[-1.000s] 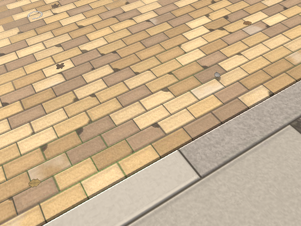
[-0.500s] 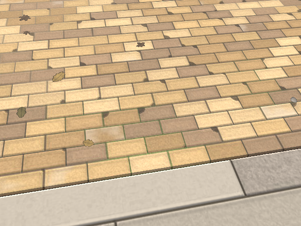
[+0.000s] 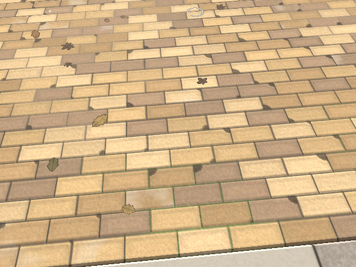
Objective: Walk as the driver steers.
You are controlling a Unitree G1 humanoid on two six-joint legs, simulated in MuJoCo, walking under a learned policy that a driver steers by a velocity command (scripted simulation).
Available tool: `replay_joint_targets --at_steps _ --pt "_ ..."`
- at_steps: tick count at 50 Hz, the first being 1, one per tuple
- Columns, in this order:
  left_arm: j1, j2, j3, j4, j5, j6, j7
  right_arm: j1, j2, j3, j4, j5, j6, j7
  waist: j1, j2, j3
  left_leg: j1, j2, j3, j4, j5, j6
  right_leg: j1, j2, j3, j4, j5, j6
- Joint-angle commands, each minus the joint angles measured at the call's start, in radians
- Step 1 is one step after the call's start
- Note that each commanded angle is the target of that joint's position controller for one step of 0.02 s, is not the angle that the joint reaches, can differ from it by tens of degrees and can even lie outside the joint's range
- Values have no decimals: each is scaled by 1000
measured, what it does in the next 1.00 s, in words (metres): walks ahead: left foot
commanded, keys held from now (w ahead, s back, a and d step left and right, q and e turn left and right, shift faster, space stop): w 0.50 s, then w+e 0.50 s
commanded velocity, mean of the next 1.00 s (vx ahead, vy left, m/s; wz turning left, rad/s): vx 0.49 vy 0.00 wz -0.14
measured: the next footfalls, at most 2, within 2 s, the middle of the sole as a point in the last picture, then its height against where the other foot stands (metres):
left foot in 0.48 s outside the picture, level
right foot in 1.04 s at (209, 212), level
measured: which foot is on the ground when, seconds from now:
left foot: up 0.00-0.46, down 0.48-1.00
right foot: down 0.00-0.48, up 0.50-1.00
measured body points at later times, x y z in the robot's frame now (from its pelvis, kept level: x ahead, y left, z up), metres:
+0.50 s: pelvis +0.27 +0.00 -0.01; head +0.31 +0.01 +0.44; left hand +0.21 +0.25 -0.15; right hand +0.49 -0.22 -0.10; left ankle +0.39 +0.07 -0.73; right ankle +0.08 -0.09 -0.71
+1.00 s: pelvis +0.55 -0.01 +0.00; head +0.58 -0.03 +0.45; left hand +0.78 +0.16 -0.11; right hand +0.45 -0.25 -0.15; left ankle +0.40 +0.08 -0.72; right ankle +0.67 -0.11 -0.71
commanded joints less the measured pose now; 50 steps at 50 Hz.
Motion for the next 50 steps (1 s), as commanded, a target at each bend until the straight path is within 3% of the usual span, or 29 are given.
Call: replay_joint_targets --at_steps 1,2,3,5,7,10,14,18,21,23,24,25,26,27,28,29,30,32,35,41,45,48,50 --pt "316 213 66 50 -13 -1 10 -27 -111 -18 -88 -19 -17 -3 117 -153 -60 -609 14 7 566 10 34 517 -401 754 -358 -526 -163" --pt "229 152 50 35 -21 -2 4 -67 -108 -18 -86 -22 -17 11 85 -84 20 -598 60 24 549 101 40 407 -358 604 -357 -447 -149" --pt "184 116 39 31 -18 -7 2 -92 -92 -13 -86 -21 -16 20 66 -71 40 -571 95 48 510 156 36 346 -306 488 -376 -306 -131" --pt "179 85 26 48 -21 -23 3 -85 -74 -6 -67 -34 0 31 44 -112 35 -528 127 95 477 205 13 301 -235 342 -397 -81 -113" --pt "219 94 27 77 -29 -41 -1 -99 -62 -2 -65 -36 8 37 38 -113 25 -545 135 123 473 235 -4 308 -222 278 -403 103 -127" --pt "278 91 25 118 -38 -47 -3 -218 -50 5 -97 -39 13 42 54 -96 54 -650 161 165 412 313 -29 342 -204 203 -430 246 -139" --pt "332 79 17 164 -38 -45 -2 -392 -13 26 -149 -32 9 47 86 -92 72 -635 149 222 180 432 -49 350 -158 112 -425 407 -124" --pt "380 100 18 205 -33 -44 9 -502 -10 36 -177 -23 4 45 109 -93 85 -550 116 250 -14 487 -22 407 -192 106 -419 484 -116" --pt "362 115 18 224 -27 -38 19 -462 -36 26 -166 -26 -1 32 70 -98 60 -464 79 249 -73 401 26 496 -227 98 -321 713 -104" --pt "342 130 21 232 -20 -28 23 -270 -73 7 -100 -28 -12 15 -13 -103 -49 -246 24 261 -127 338 68 516 -210 76 -80 901 -79" --pt "338 127 18 229 -25 -24 23 -113 -104 -8 -52 -41 -22 4 -79 -81 -136 -16 68 219 -160 362 101 402 -180 50 123 773 -65" --pt "369 64 0 189 -41 -27 17 27 -195 -33 -33 -66 -24 -11 -98 58 -273 259 330 -93 -165 244 170 147 -103 -1 454 375 -42" --pt "475 13 -5 200 -53 -20 15 12 -224 -45 -31 -53 -14 -5 -33 209 -354 397 532 -518 -278 243 282 -134 66 40 740 -385 -26" --pt "365 113 21 200 -31 -12 23 -72 -155 -35 -39 -15 -9 2 -25 31 -212 270 466 -430 -318 164 233 -207 -3 133 759 -297 -45" --pt "305 95 19 181 -35 -19 16 -161 -102 -21 -48 -10 -13 3 7 25 -76 107 431 -275 -369 202 201 -201 -39 129 707 -204 -47" --pt "284 74 15 184 -36 -17 12 -201 -62 -11 -47 -16 -22 5 32 7 -19 8 386 -173 -412 267 165 -167 -73 123 654 -155 -46" --pt "286 67 17 192 -23 -5 6 -208 -42 -5 -37 -15 -30 2 53 22 14 -62 349 -89 -437 328 135 -129 -88 120 621 -136 -37" --pt "310 38 14 206 -11 21 -9 -186 -27 0 -15 -13 -50 -1 78 41 17 -127 322 5 -480 394 112 -75 -97 113 595 -109 -19" --pt "225 29 16 177 -12 38 -22 -147 -52 -9 11 -5 -68 -3 82 31 51 -112 307 114 -521 461 98 -176 -115 101 557 -19 -2" --pt "12 4 4 103 -18 31 -34 -82 -42 -2 46 -6 -64 -11 43 28 87 -42 262 285 -505 659 52 -257 -99 25 292 182 15" --pt "-109 -8 -10 53 -11 28 -41 -7 -54 -2 82 -8 -55 -26 5 30 98 82 298 338 -458 805 45 -243 -71 -60 121 181 -19" --pt "-79 14 -3 49 -6 28 -38 -13 -82 -7 90 -14 -41 -39 38 59 59 173 325 379 -323 1144 32 -157 -7 -106 73 54 -75" --pt "49 43 14 82 -3 27 -30 -40 -112 -16 83 -20 -26 -45 101 83 -17 187 339 399 -107 1335 36 -15 55 -121 57 -55 -126"
Over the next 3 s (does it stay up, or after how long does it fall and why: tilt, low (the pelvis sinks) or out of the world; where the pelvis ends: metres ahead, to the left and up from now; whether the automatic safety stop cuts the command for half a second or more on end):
stays up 1.33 -0.35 0.01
